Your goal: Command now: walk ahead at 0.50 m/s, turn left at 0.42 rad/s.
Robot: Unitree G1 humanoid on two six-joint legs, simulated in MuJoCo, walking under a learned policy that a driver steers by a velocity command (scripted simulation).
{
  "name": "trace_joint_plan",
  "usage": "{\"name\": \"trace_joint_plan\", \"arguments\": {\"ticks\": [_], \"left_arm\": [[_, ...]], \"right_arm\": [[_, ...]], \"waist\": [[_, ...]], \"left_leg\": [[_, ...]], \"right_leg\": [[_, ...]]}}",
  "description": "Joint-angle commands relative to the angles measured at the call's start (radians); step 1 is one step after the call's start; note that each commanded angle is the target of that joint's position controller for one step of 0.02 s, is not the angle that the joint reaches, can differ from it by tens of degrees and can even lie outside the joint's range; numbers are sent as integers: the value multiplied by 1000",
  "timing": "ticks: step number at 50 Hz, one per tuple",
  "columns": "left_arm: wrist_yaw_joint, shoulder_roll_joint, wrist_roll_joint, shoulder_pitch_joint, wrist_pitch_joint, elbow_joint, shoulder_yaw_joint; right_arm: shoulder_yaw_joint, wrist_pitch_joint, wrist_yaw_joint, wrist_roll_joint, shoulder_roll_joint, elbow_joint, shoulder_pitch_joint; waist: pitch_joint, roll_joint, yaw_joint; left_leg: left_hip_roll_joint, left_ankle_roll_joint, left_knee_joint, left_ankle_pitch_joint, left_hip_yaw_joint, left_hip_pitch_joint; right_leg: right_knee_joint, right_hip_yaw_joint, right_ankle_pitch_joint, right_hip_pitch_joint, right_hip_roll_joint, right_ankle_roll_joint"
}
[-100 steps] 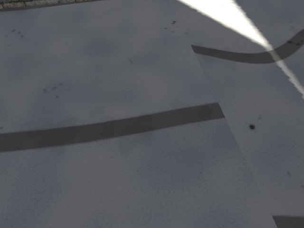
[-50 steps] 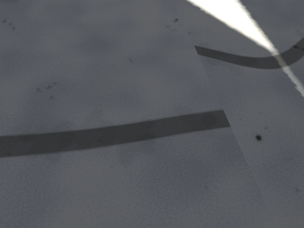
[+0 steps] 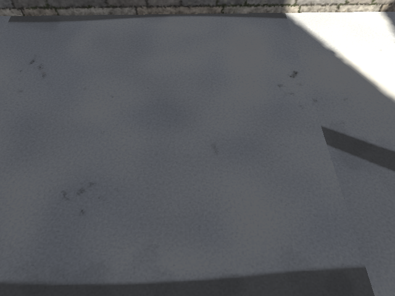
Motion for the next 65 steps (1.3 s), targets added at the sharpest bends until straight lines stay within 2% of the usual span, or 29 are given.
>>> {"name": "trace_joint_plan", "arguments": {"ticks": [1, 2, 4, 6, 8, 13, 16, 21, 23, 25, 26, 27, 28, 29, 30, 31, 32, 33, 35, 41, 46, 50, 51, 52, 53, 54, 56, 58, 65], "left_arm": [[-19, 132, -4, -3, -21, -122, 25], [-23, 139, -4, -104, -32, -170, 27], [-21, 136, 6, -134, -28, -177, 33], [-15, 109, 25, -103, 15, -186, 32], [-16, 94, 28, -114, 44, -208, 30], [-20, 122, 22, -278, 74, -289, 28], [-25, 135, 12, -360, 81, -326, 22], [-13, 145, 7, -406, 73, -345, 11], [-10, 156, 4, -372, 65, -338, 11], [-2, 168, 2, -277, 54, -307, 15], [4, 169, 8, -209, 43, -286, 17], [9, 206, 19, -141, 29, -282, 22], [2, 270, 9, -146, 41, -298, 35], [-12, 247, -8, -124, 56, -283, 36], [-23, 201, -7, -163, 60, -288, 26], [-27, 169, 1, -221, 64, -296, 17], [-25, 171, 8, -246, 66, -294, 16], [-22, 183, 9, -238, 63, -282, 21], [-25, 191, 2, -196, 50, -260, 27], [-29, 213, 0, -109, 34, -217, 43], [-37, 228, 0, -84, 35, -204, 54], [-41, 223, -10, -118, 44, -207, 58], [-40, 188, -5, -137, 42, -217, 49], [-43, 110, 1, -190, 35, -255, 28], [-49, 63, -5, -194, 26, -285, 13], [-48, 161, 16, -201, 27, -279, 35], [-66, 167, 5, -153, 30, -242, 45], [-74, 157, 19, -150, 40, -223, 47], [-83, 102, 22, -339, 63, -295, 30]], "right_arm": [[-82, 21, -8, 22, -257, 71, 397], [-73, 23, -9, 28, -238, 46, 278], [-50, 14, -10, 29, -155, 31, 211], [-35, -1, -14, 40, -124, 32, 215], [-42, -9, -16, 40, -168, 34, 246], [-49, 25, -27, 42, -203, 18, 330], [-49, 46, -39, 40, -204, 9, 368], [-40, 52, -53, 18, -187, -5, 387], [-40, 56, -56, 11, -193, -13, 367], [-40, 53, -55, 19, -207, -28, 317], [-38, 47, -52, 34, -211, -34, 288], [-23, 34, -46, 44, -174, -59, 301], [-18, 41, -48, 49, -121, -39, 455], [-30, 58, -49, 17, -187, -13, 475], [-32, 64, -40, -4, -194, -5, 414], [-28, 64, -26, -5, -181, -21, 342], [-26, 65, -13, 0, -174, -37, 301], [-23, 67, -2, -2, -169, -36, 295], [-16, 63, 8, -2, -157, -19, 303], [1, 47, 10, 6, -134, -49, 162], [11, 32, 8, 10, -127, -64, 119], [11, 12, -7, 9, -123, -32, 221], [5, 2, -16, 9, -143, -4, 309], [-9, -9, -28, 0, -211, 15, 416], [-37, -7, -31, 11, -322, 15, 441], [-39, -2, -32, 8, -294, 16, 407], [-14, -15, -21, 19, -194, -16, 291], [-5, -32, -28, 22, -166, -20, 279], [4, -43, -27, 20, -141, 31, 373]], "waist": [[-357, 92, -130], [-172, 41, -91], [-65, -53, -31], [-69, -16, 11], [-85, 15, 20], [-114, 73, -35], [-108, 86, -66], [-91, 98, -89], [-80, 97, -74], [-83, 94, -28], [-98, 66, 17], [-200, -35, 27], [-287, -244, -29], [-278, -174, -33], [-153, -65, -37], [-78, -39, -40], [-27, -91, -50], [-15, -140, -51], [-54, -115, -48], [-44, -110, -6], [-40, -107, 6], [-33, -55, -56], [-51, -13, -92], [-60, 148, -137], [-20, 285, -131], [43, 148, -106], [46, 103, -34], [11, 97, -24], [28, 90, -51]], "left_leg": [[410, 276, -260, -42, -864, 774], [383, 237, -276, 62, -685, 623], [309, 174, -274, 518, -466, 407], [232, 124, -258, 710, -343, 305], [198, 109, -241, 845, -304, 288], [152, 16, -200, 861, -309, 332], [163, -12, -182, 799, -356, 407], [187, -7, -126, 831, -389, 480], [194, -2, -88, 838, -407, 470], [172, -25, -19, 836, -412, 421], [142, -51, 59, 779, -399, 375], [87, -78, 192, 463, -371, 281], [-90, -101, 438, -399, -250, 117], [-86, -92, 560, -548, -232, 34], [-49, -94, 601, -471, -256, -9], [-16, -97, 548, -393, -249, -29], [8, -106, 485, -343, -230, -34], [16, -116, 461, -291, -200, -12], [28, -130, 428, -223, -162, 16], [79, -156, 235, -181, -111, -25], [74, -141, 75, -183, -74, 67], [41, -106, -139, -110, -41, 337], [70, -93, -184, -163, -93, 476], [272, -62, -338, -388, -362, 565], [456, 20, -494, -663, -693, 598], [481, 65, -483, -677, -700, 496], [363, 2, -485, -462, -491, 436], [300, -35, -480, -185, -315, 443], [262, -36, -431, 292, -62, 444]], "right_leg": [[841, 187, -11, -679, 47, -15], [814, 211, 75, -756, -21, -21], [680, 203, 132, -658, -71, 4], [578, 197, 121, -558, -78, 40], [510, 176, 138, -559, -60, 66], [352, 158, 270, -627, -40, 88], [267, 173, 317, -673, -36, 80], [140, 175, 293, -642, -14, 52], [64, 180, 248, -565, -1, 28], [-92, 171, 265, -391, 21, -4], [-229, 179, 425, -253, 7, -22], [-228, 335, 762, -51, -156, -70], [-201, 606, 1063, 100, -402, -242], [-267, 739, 731, 7, -427, -299], [-340, 693, 336, -96, -362, -268], [-414, 627, 36, -181, -296, -215], [-473, 575, -72, -226, -247, -170], [-504, 529, -63, -247, -209, -148], [-513, 473, 26, -217, -182, -142], [-557, 434, 1, -186, -202, -169], [-539, 406, -19, -244, -212, -180], [-421, 369, -89, -408, -177, -149], [-321, 336, -109, -506, -136, -123], [-65, 230, -86, -628, -45, -73], [161, 118, -89, -840, 68, -49], [283, 206, -26, -855, 4, -62], [323, 256, 122, -795, -30, -47], [376, 229, 222, -762, -37, -18], [293, 160, 396, -807, -47, 23]]}}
